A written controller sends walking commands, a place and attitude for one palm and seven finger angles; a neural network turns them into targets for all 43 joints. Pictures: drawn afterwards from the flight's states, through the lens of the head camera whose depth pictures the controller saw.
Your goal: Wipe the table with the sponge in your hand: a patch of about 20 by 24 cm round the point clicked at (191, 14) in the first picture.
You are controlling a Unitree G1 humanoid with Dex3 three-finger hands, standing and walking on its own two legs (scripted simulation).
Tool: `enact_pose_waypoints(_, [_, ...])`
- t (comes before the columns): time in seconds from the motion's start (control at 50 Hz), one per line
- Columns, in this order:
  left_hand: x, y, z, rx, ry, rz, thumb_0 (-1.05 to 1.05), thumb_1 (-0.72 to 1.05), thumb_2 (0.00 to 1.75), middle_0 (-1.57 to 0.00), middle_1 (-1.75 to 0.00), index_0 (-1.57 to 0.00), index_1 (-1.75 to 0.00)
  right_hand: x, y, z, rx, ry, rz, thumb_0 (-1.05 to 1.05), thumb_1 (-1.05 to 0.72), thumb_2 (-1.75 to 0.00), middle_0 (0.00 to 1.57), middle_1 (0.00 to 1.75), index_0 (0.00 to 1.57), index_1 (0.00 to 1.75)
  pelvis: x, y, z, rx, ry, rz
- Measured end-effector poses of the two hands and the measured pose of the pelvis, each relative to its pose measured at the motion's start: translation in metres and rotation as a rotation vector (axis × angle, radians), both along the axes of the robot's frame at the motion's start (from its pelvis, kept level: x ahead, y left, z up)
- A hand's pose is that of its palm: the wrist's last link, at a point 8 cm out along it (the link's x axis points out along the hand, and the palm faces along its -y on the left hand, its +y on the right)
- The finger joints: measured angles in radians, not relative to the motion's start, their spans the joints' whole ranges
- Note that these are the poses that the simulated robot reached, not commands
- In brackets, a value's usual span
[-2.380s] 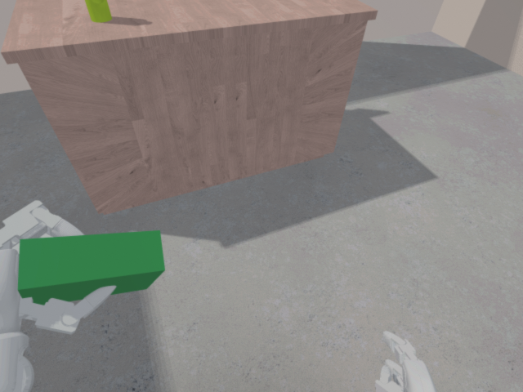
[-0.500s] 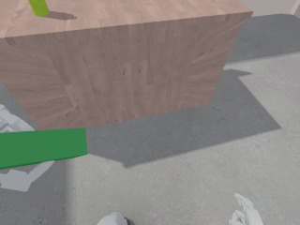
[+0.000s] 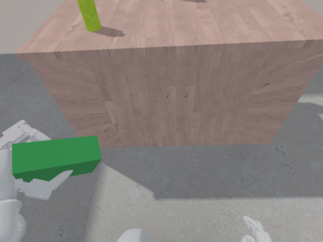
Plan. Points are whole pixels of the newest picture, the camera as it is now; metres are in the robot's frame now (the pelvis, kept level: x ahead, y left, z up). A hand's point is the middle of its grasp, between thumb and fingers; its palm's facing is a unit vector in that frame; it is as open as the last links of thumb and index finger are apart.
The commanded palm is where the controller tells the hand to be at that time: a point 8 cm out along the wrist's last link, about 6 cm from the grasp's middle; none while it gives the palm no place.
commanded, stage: walk to a spot facing it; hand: left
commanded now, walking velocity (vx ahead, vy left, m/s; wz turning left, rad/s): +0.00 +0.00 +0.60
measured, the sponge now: (72, 158) +0.24 +0.20 +0.15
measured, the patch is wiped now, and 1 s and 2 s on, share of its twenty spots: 0.00 0.00 0.00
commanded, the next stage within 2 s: none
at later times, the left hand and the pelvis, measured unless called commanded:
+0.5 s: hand (19, 160) +0.20 +0.26 +0.20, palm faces +0.53 -0.71 -0.46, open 9.0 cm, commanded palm +0.14 +0.29 +0.19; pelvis +0.05 -0.02 +0.01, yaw +14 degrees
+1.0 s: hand out of the picture +0.09 +0.23 +0.19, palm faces +0.75 -0.51 -0.43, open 9.0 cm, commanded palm +0.01 +0.24 +0.19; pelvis +0.02 -0.08 +0.00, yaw +31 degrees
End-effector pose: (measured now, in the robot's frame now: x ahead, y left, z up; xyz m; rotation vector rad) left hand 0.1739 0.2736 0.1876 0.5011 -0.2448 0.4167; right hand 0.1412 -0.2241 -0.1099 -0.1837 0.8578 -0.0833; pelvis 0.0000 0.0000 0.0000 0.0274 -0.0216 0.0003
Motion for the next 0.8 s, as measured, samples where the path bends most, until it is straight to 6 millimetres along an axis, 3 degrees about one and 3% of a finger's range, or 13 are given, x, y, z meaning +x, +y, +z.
enact_pose_waypoints(0.08, [0.014, -0.008, -0.005, -0.004, 0.057, -0.011, 0.0, -0.41, 1.04, -0.85, -1.4, -0.85, -1.39, 0.026, -0.026, 0.018, -0.077, 0.001, 0.0, 0.01, -0.91, -0.89, 0.2, 0.3, 0.2, 0.3, 0.013, -0.006, 0.009, 0.026, 0.004, 0.035])
enact_pose_waypoints(0.16, [0.025, -0.008, 0.01, 0.055, 0.014, -0.054, 0.0, -0.42, 1.04, -0.85, -1.4, -0.85, -1.39, 0.058, -0.035, 0.036, -0.136, -0.042, 0.005, 0.01, -0.91, -0.89, 0.19, 0.3, 0.2, 0.3, 0.025, -0.006, 0.008, 0.027, 0.024, 0.073])
enact_pose_waypoints(0.26, [0.03, 0.011, 0.02, 0.128, -0.093, -0.069, 0.0, -0.42, 1.04, -0.85, -1.39, -0.86, -1.39, 0.098, -0.021, 0.04, -0.156, -0.139, -0.008, 0.01, -0.91, -0.89, 0.19, 0.3, 0.2, 0.3, 0.043, 0.007, -0.011, 0.0, 0.025, 0.09])
enact_pose_waypoints(0.34, [0.031, 0.025, 0.021, 0.143, -0.085, -0.033, 0.0, -0.42, 1.04, -0.85, -1.39, -0.86, -1.39, 0.111, 0.01, 0.042, -0.065, -0.141, 0.057, 0.01, -0.91, -0.9, 0.19, 0.3, 0.19, 0.29, 0.046, 0.002, -0.005, -0.034, 0.008, 0.139])
enact_pose_waypoints(0.44, [0.004, 0.024, 0.025, 0.095, -0.043, 0.048, 0.0, -0.42, 1.04, -0.85, -1.39, -0.86, -1.39, 0.113, 0.039, 0.045, 0.018, -0.119, 0.169, 0.01, -0.91, -0.89, 0.2, 0.3, 0.2, 0.3, 0.051, -0.011, 0.006, -0.07, 0.014, 0.205])
enact_pose_waypoints(0.54, [-0.033, 0.006, 0.026, 0.067, -0.004, 0.16, 0.0, -0.42, 1.04, -0.85, -1.39, -0.86, -1.39, 0.119, 0.045, 0.036, 0.056, -0.103, 0.275, 0.01, -0.9, -0.89, 0.2, 0.3, 0.2, 0.3, 0.056, -0.029, 0.008, -0.077, 0.021, 0.269])
enact_pose_waypoints(0.68, [-0.061, -0.024, 0.01, 0.017, 0.009, 0.348, 0.0, -0.42, 1.04, -0.86, -1.39, -0.86, -1.39, 0.139, 0.022, 0.013, 0.057, -0.101, 0.39, 0.01, -0.9, -0.89, 0.2, 0.3, 0.2, 0.3, 0.052, -0.068, -0.002, -0.035, 0.0, 0.348])
enact_pose_waypoints(0.8, [-0.07, -0.039, 0.001, -0.05, 0.058, 0.376, 0.0, -0.42, 1.04, -0.86, -1.39, -0.86, -1.38, 0.15, -0.009, 0.027, -0.014, -0.1, 0.384, 0.01, -0.91, -0.89, 0.2, 0.3, 0.2, 0.3, 0.05, -0.082, 0.011, 0.014, 0.009, 0.43])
